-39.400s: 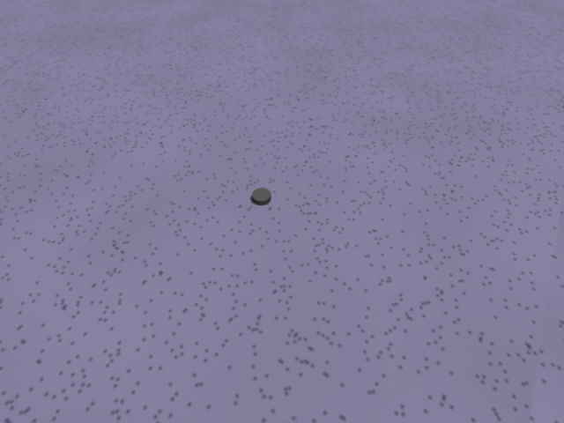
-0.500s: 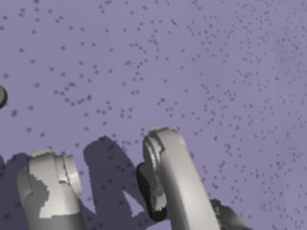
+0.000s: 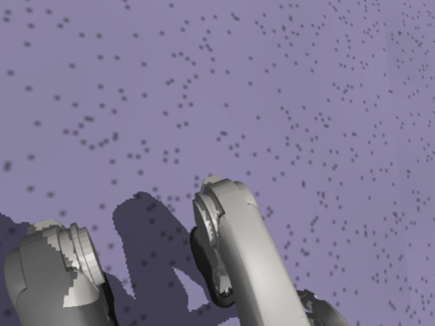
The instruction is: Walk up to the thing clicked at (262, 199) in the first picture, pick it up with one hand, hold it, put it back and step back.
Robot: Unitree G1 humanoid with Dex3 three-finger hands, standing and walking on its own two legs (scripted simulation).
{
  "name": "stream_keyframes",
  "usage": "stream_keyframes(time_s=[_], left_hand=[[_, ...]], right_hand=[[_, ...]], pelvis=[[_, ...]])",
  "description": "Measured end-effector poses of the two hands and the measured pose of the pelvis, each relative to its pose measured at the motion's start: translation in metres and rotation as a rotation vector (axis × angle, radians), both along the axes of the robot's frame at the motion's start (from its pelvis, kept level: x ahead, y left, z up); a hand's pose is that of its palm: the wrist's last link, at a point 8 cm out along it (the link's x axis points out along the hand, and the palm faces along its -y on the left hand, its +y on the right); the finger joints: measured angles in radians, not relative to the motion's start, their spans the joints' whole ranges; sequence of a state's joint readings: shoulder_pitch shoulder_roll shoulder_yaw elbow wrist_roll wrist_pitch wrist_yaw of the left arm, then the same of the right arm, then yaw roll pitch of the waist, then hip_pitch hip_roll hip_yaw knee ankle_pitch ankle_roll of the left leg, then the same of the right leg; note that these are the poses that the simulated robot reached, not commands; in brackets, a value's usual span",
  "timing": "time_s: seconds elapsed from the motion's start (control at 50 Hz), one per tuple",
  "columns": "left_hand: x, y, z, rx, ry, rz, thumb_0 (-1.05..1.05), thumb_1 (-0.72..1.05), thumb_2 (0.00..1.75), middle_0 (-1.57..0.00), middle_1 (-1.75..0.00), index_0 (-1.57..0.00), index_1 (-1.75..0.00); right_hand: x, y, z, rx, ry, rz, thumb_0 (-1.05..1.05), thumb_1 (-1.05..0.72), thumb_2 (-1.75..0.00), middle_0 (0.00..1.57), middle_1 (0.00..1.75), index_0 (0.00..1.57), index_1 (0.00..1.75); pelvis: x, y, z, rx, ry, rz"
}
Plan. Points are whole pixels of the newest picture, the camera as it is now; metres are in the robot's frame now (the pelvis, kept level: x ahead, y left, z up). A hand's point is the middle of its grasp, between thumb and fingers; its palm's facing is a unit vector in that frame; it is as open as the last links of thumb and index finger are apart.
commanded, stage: close in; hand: left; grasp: from above
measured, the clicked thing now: out of the picture +0.48 +0.36 -0.30
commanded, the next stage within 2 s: rest palm in 0.06 s
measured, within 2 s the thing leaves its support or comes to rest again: neither
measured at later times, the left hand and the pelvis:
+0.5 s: hand out of the picture +0.46 +0.34 -0.23, palm faces -0.43 -0.13 -0.89, open 14.0 cm; pelvis +0.00 +0.00 -0.01, yaw -2 degrees
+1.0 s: hand out of the picture +0.46 +0.34 -0.26, palm faces -0.45 -0.16 -0.88, open 14.2 cm; pelvis +0.00 +0.01 -0.01, yaw -3 degrees
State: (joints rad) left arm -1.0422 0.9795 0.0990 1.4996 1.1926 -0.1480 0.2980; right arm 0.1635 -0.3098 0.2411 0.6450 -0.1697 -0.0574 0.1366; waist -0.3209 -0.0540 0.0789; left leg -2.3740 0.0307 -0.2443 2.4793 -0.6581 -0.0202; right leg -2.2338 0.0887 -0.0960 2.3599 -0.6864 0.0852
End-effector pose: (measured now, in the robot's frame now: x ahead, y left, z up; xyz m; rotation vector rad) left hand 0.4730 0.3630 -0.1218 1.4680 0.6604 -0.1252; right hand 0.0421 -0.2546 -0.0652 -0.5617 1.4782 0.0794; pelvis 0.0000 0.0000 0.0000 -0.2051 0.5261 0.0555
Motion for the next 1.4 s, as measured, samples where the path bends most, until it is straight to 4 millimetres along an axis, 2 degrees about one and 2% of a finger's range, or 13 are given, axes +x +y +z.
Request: stream_keyframes(time_s=[0.1, 0.22, 0.32, 0.42, 0.56, 0.74, 1.18, 1.4], left_hand=[[-0.006, 0.005, -0.006, -0.032, 0.029, -0.05, 0.0, -0.5, 0.95, -0.11, -1.03, -0.11, -1.02], [-0.009, -0.004, -0.02, -0.079, -0.006, -0.113, 0.0, -0.5, 0.96, -0.1, -1.04, -0.11, -1.02], [-0.01, -0.011, -0.033, -0.087, -0.036, -0.119, 0.0, -0.5, 0.97, -0.09, -1.03, -0.1, -1.02], [-0.008, -0.016, -0.044, -0.063, -0.055, -0.109, 0.0, -0.5, 0.97, -0.09, -1.02, -0.09, -1.01], [-0.003, -0.021, -0.059, -0.035, -0.051, -0.069, 0.0, -0.49, 0.95, -0.09, -1.03, -0.09, -1.01], [0.003, -0.022, -0.07, -0.043, -0.034, -0.034, 0.01, -0.48, 0.93, -0.08, -1.03, -0.09, -1.01], [-0.009, -0.021, -0.081, -0.066, -0.044, -0.077, 0.0, -0.5, 0.95, -0.08, -1.01, -0.08, -1.0], [-0.011, -0.02, -0.088, -0.056, -0.038, -0.059, 0.0, -0.47, 0.92, -0.07, -1.03, -0.09, -1.01]], right_hand=[[0.014, -0.002, 0.002, -0.022, 0.004, 0.038, 0.0, -0.91, -0.89, 0.2, 0.3, 0.2, 0.3], [0.032, -0.003, 0.01, -0.055, -0.011, 0.095, 0.0, -0.91, -0.89, 0.2, 0.3, 0.2, 0.3], [0.039, -0.004, 0.015, -0.072, -0.031, 0.13, 0.0, -0.9, -0.89, 0.2, 0.3, 0.2, 0.3], [0.034, -0.002, 0.015, -0.07, -0.033, 0.147, 0.0, -0.9, -0.89, 0.2, 0.3, 0.2, 0.3], [0.017, 0.005, 0.013, -0.043, -0.013, 0.14, 0.0, -0.9, -0.89, 0.2, 0.3, 0.2, 0.3], [0.001, 0.013, 0.013, -0.008, 0.029, 0.129, 0.0, -0.91, -0.89, 0.2, 0.3, 0.2, 0.3], [0.023, 0.012, 0.02, -0.02, 0.005, 0.23, 0.0, -0.91, -0.89, 0.2, 0.3, 0.2, 0.3], [0.018, 0.019, 0.021, -0.013, 0.004, 0.236, 0.0, -0.91, -0.9, 0.2, 0.3, 0.2, 0.3]], pelvis=[[0.001, 0.001, 0.001, -0.007, -0.004, 0.006], [0.002, 0.002, 0.002, -0.021, -0.015, 0.007], [0.002, 0.002, 0.0, -0.029, -0.024, 0.001], [0.001, 0.003, -0.004, -0.031, -0.034, -0.007], [0.0, 0.004, -0.009, -0.034, -0.042, -0.017], [0.003, 0.006, -0.01, -0.043, -0.045, -0.026], [0.001, 0.008, -0.01, -0.062, -0.074, -0.034], [-0.001, 0.011, -0.011, -0.072, -0.084, -0.036]])
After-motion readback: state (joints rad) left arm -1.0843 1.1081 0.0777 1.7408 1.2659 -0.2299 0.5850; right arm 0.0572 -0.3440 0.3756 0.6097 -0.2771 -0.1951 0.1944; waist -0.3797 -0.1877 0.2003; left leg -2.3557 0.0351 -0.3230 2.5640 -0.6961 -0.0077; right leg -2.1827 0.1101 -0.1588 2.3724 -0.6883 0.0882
